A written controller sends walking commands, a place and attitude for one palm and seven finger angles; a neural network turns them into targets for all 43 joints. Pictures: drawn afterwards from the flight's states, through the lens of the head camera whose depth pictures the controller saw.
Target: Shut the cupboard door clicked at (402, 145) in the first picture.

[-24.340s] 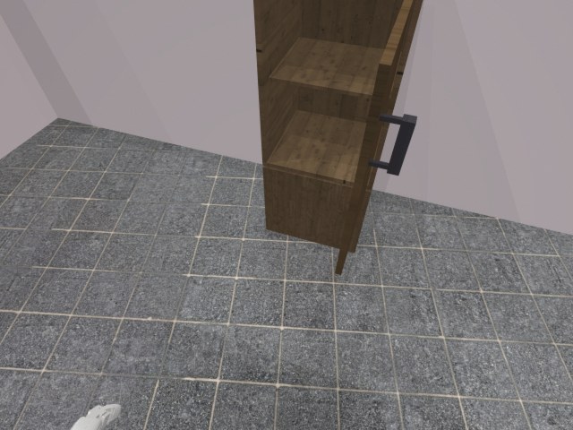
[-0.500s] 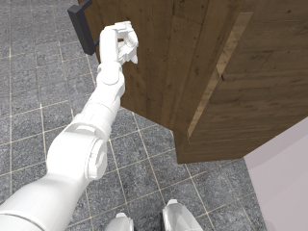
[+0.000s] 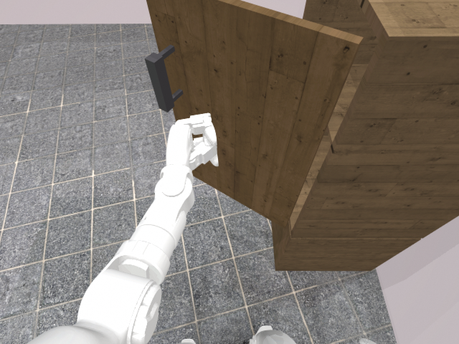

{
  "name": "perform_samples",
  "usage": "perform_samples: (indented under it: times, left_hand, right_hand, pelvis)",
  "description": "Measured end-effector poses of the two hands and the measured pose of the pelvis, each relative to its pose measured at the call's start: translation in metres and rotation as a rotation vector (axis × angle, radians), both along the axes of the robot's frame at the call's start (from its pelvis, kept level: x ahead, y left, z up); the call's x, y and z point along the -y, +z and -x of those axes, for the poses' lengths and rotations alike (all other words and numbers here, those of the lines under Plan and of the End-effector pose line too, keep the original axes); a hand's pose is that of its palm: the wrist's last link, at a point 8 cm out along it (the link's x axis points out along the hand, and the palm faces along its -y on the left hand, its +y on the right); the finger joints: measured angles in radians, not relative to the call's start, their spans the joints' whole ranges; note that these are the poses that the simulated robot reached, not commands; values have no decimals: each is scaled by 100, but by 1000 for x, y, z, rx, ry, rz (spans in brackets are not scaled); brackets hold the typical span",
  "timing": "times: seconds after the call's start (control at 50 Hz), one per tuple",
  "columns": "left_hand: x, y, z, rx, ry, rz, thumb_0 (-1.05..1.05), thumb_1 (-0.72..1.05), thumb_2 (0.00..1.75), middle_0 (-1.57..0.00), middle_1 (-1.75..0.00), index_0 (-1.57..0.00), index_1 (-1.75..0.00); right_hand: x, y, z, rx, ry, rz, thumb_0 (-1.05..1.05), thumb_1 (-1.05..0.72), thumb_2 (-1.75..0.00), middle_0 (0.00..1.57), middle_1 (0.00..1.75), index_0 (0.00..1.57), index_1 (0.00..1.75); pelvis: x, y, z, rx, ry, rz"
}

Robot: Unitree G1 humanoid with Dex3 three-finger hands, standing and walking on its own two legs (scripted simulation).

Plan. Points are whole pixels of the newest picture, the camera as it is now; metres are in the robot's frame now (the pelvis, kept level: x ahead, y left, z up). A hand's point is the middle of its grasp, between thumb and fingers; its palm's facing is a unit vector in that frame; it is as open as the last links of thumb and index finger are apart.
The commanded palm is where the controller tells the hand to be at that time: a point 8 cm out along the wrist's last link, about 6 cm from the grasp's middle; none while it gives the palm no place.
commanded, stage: pull the fist back off the door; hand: left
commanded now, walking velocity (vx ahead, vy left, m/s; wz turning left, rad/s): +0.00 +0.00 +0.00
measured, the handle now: (167, 78) +0.61 +0.10 +0.10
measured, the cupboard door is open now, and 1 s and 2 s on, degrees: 57 57 57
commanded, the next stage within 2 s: draw the hand back to the body in 0.08 s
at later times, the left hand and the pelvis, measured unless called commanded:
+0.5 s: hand (163, 157) +0.38 +0.09 +0.13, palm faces -0.09 -0.99 -0.09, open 3.1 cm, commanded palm +0.35 +0.13 +0.13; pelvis +0.01 +0.01 +0.01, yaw -1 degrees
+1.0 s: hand (59, 231) +0.26 +0.20 +0.15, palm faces +0.13 -0.96 -0.23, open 3.4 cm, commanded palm +0.23 +0.25 +0.18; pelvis +0.01 +0.03 +0.03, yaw +1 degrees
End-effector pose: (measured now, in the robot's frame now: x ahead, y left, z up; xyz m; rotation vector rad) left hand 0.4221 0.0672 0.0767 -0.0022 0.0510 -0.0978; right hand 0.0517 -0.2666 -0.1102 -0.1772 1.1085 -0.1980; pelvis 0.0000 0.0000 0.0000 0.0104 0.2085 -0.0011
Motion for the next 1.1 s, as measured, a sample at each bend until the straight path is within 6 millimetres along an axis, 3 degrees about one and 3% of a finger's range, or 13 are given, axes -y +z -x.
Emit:
perform_samples:
  times: [0.08,0.14,0.26,0.32,0.42,0.5,0.6,0.72,0.82,0.98,1.1]
  left_hand:
    - [7,30,6,177,-12,-8,3,90,90,-130,-150,-130,-150]
    - [12,43,1,211,-35,-73,2,90,90,-130,-150,-130,-150]
    - [-2,20,-8,-41,18,-56,2,89,90,-130,-150,-130,-150]
    - [-20,20,-1,-10,65,26,2,89,90,-130,-150,-130,-149]
    - [-56,52,30,233,53,-34,2,90,90,-130,-150,-130,-150]
    - [-75,53,57,180,0,-80,2,90,90,-130,-150,-130,-150]
    - [-92,41,82,30,-4,-21,2,90,90,-130,-150,-130,-150]
    - [-113,77,111,188,17,-22,2,90,90,-128,-147,-128,-147]
    - [-134,94,138,232,75,-139,2,89,90,-120,-138,-120,-138]
    - [-174,82,185,123,197,-229,2,89,90,-101,-118,-101,-117]
    - [-207,106,208,169,312,-313,2,89,90,-85,-100,-85,-100]
  right_hand:
    - [-8,-3,-22,82,21,-13,1,-91,-90,20,30,20,30]
    - [-18,-7,-31,99,34,-43,1,-91,-90,20,30,20,30]
    - [-34,-5,-26,74,12,-85,1,-91,-90,20,30,20,30]
    - [-36,-1,-19,68,-1,-82,1,-90,-90,20,30,20,30]
    - [-34,2,-16,77,9,-80,1,-90,-90,20,30,20,30]
    - [-31,8,-28,94,16,-72,1,-90,-90,20,30,20,30]
    - [-32,28,-64,210,33,-26,1,-90,-90,20,30,20,30]
    - [-50,60,-118,414,104,-19,1,-91,-90,20,30,20,30]
    - [-74,77,-145,476,150,-40,1,-91,-90,20,30,20,30]
    - [-100,78,-148,431,207,-60,1,-90,-90,20,30,20,30]
    - [-107,66,-137,378,221,-62,1,-90,-90,20,30,20,30]
  pelvis:
    - [-1,-3,1,9,-1,-6]
    - [-2,-4,2,13,2,-9]
    - [-3,2,2,23,-10,-11]
    - [-4,6,0,32,-26,-13]
    - [-6,8,-6,54,-31,-13]
    - [-9,12,-7,99,-18,-1]
    - [-14,17,-4,153,-7,8]
    - [-19,20,-3,195,-5,8]
    - [-23,26,-5,234,4,10]
    - [-30,34,-7,270,13,16]
    - [-36,36,-9,287,20,19]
